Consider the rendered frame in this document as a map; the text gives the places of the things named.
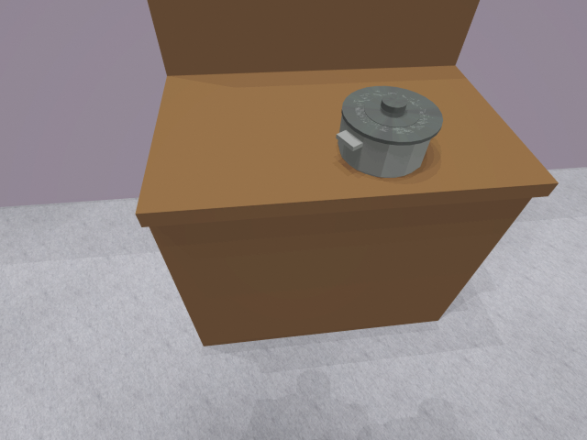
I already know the lid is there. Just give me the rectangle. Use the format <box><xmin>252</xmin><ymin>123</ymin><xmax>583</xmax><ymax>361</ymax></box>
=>
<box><xmin>341</xmin><ymin>86</ymin><xmax>443</xmax><ymax>146</ymax></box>

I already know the knob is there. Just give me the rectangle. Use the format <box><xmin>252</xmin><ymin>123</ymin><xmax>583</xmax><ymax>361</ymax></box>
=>
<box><xmin>381</xmin><ymin>94</ymin><xmax>407</xmax><ymax>114</ymax></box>

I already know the pot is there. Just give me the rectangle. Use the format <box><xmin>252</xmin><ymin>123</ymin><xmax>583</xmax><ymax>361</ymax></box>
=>
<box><xmin>336</xmin><ymin>116</ymin><xmax>431</xmax><ymax>178</ymax></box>

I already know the table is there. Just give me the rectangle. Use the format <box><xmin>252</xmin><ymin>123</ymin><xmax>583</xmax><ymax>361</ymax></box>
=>
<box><xmin>135</xmin><ymin>0</ymin><xmax>559</xmax><ymax>347</ymax></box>

